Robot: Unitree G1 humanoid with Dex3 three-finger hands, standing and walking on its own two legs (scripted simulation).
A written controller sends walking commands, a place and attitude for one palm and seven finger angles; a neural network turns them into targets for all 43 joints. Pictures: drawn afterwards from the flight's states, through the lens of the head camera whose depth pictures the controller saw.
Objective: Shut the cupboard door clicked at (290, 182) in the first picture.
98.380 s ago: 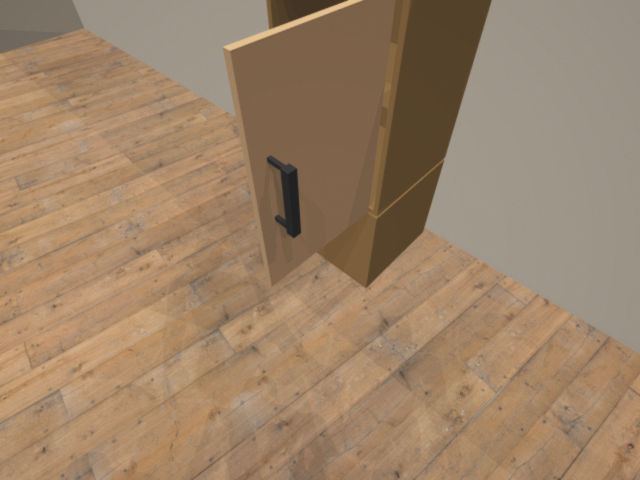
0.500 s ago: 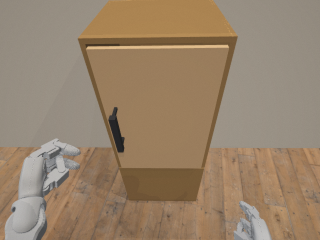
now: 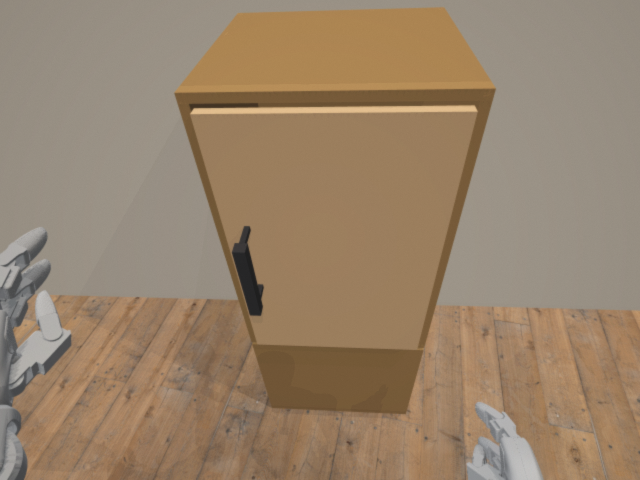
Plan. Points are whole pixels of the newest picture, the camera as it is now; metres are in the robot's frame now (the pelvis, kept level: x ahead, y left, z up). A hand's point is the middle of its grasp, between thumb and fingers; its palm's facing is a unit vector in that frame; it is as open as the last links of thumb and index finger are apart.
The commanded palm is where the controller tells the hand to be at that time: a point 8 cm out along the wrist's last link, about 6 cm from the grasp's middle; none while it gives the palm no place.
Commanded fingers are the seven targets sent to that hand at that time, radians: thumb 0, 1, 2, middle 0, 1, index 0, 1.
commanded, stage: draw the hand back to the body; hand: left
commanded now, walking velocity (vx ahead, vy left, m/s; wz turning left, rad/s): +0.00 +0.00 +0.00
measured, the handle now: (251, 272) +0.46 +0.20 -0.05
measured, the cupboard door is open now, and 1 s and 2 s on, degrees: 0 0 0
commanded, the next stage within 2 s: step back with the hand held close in 0.22 s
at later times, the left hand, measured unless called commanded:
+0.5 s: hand (86, 343) +0.19 +0.26 +0.15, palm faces +0.45 -0.79 -0.43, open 7.4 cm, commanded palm +0.13 +0.29 +0.18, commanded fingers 0.00 0.90 0.90 -0.20 -0.30 -0.20 -0.30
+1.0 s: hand (12, 409) +0.12 +0.29 +0.15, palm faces +0.44 -0.77 -0.47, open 7.4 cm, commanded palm +0.07 +0.31 +0.18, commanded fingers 0.00 0.90 0.90 -0.20 -0.30 -0.20 -0.30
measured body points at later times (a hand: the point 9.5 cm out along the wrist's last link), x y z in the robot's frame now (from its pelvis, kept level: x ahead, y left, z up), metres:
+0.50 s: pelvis -0.01 -0.01 +0.00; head -0.02 -0.03 +0.45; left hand +0.16 +0.30 +0.18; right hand +0.18 -0.24 -0.09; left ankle -0.01 +0.10 -0.74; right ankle -0.03 -0.13 -0.74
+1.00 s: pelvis -0.08 +0.02 -0.01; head -0.08 +0.02 +0.44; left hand +0.09 +0.33 +0.18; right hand +0.09 -0.22 -0.08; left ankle -0.01 +0.10 -0.74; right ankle -0.03 -0.13 -0.74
